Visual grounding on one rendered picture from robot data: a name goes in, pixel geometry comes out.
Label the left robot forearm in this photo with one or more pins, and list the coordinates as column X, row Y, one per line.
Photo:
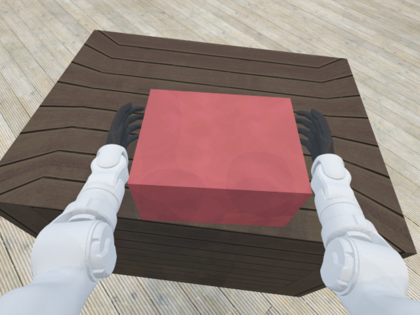
column 102, row 194

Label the pedestal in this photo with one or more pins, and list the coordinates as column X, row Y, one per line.
column 49, row 163

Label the carton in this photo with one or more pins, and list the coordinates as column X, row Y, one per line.
column 218, row 158

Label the right robot forearm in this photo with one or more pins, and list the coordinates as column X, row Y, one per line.
column 337, row 208

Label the left robot hand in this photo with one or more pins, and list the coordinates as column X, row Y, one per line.
column 120, row 129

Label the right robot hand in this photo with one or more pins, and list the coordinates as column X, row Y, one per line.
column 320, row 139

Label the robot left upper arm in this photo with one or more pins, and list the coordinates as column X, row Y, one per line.
column 69, row 259

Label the robot right upper arm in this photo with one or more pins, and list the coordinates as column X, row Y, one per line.
column 367, row 278

